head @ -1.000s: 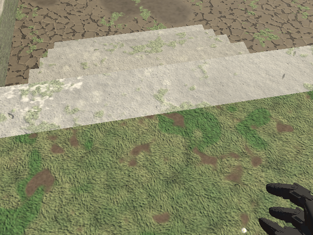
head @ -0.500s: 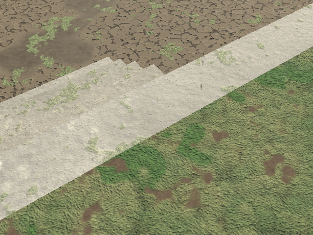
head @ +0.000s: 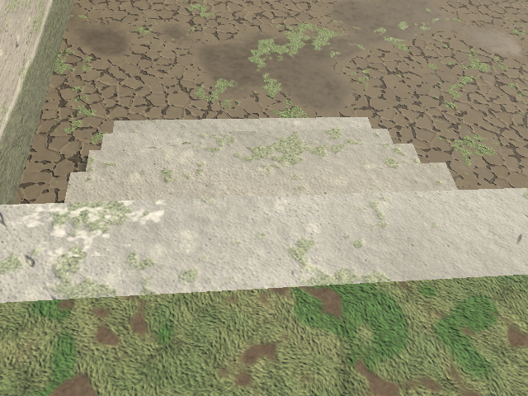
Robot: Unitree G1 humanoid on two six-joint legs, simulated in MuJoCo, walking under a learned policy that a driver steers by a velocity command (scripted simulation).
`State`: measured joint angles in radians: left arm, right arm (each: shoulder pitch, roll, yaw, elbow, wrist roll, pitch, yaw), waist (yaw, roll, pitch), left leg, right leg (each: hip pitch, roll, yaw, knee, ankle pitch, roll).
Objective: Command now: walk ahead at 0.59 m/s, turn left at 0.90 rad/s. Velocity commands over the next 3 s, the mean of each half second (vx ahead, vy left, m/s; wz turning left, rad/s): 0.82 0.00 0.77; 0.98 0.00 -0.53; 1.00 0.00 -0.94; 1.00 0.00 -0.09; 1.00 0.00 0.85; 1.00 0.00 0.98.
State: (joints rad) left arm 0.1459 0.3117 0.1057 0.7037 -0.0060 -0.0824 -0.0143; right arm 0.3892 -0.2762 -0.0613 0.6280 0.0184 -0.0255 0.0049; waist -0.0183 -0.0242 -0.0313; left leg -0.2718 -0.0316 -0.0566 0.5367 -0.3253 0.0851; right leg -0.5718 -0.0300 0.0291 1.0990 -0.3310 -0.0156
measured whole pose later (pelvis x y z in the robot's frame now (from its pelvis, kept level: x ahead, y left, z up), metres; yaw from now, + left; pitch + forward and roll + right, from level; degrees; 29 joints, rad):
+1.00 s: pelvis +0.70 +0.15 -0.01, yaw +3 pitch +0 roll +3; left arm 0.10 0.34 0.06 0.70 0.02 0.01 -0.06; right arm 0.49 -0.32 -0.06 0.88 -0.02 -0.10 -0.01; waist -0.05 -0.04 0.02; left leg 0.10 -0.03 0.24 0.29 -0.39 0.00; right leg -0.81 -0.09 -0.05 1.08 -0.04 -0.11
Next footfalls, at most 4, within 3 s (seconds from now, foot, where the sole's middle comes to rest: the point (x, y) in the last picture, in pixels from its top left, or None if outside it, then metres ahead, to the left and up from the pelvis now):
0.28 right None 0.31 -0.11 -0.78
0.70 left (158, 365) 0.58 0.24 -0.78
1.16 right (216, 229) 1.02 0.12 -0.78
1.60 left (189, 187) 1.35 0.24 -0.94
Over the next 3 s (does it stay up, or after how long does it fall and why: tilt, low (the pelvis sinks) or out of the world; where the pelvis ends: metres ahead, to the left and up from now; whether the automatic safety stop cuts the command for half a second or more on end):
stays up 2.32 -0.20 -0.73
